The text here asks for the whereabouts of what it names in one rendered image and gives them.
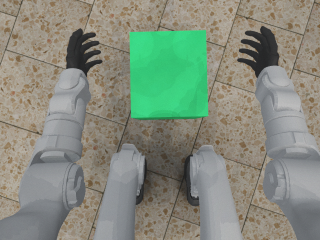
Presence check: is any robot left hand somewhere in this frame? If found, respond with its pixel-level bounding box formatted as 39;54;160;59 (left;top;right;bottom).
66;28;103;77

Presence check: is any robot right forearm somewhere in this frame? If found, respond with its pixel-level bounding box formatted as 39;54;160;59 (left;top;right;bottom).
255;65;320;161

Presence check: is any carton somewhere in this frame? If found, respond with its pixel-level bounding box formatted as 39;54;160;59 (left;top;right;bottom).
129;30;209;120

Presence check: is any robot shin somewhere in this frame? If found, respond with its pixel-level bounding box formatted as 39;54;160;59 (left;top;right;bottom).
190;145;227;197
109;143;142;196

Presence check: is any robot left shin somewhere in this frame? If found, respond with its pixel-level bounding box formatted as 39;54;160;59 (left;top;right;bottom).
109;143;142;196

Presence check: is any robot right upper arm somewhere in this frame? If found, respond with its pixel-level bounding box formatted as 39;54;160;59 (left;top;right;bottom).
262;158;320;240

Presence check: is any robot left upper arm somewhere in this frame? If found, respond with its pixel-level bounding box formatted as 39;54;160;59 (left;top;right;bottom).
0;162;86;240

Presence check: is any robot left forearm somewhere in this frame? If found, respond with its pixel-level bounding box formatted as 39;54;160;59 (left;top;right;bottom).
18;68;91;206

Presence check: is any robot right shin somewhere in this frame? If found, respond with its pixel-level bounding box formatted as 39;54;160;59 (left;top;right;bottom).
190;145;227;197

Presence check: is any robot right hand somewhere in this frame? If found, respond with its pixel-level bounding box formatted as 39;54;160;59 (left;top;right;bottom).
237;26;280;78

